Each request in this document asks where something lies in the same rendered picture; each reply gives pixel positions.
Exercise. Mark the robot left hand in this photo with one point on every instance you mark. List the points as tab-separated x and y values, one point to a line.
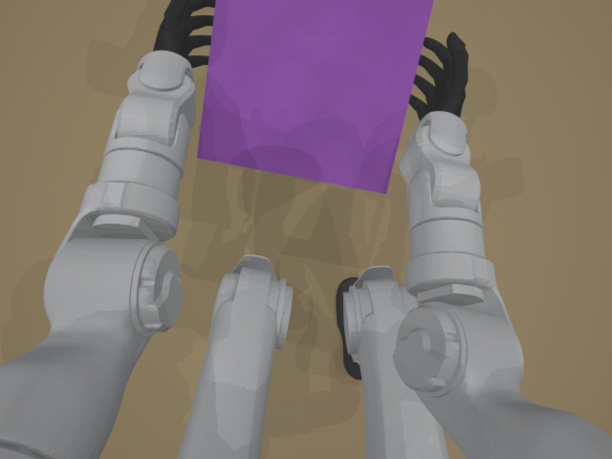
174	32

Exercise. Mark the left robot shin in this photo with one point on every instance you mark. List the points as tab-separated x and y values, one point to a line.
228	285

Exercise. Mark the robot right thigh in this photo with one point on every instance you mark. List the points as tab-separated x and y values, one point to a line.
397	423

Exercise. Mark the robot right forearm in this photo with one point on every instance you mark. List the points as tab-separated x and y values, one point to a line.
447	255

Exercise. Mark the robot right hand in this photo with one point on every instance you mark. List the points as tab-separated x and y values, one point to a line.
449	93

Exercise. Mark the carton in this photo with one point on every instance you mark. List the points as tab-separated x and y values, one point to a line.
315	89

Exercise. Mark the robot right upper arm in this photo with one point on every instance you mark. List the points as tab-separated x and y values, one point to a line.
466	367

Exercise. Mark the robot left forearm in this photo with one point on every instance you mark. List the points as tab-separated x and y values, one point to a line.
135	196

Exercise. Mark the robot left upper arm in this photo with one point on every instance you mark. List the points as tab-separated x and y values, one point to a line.
105	299

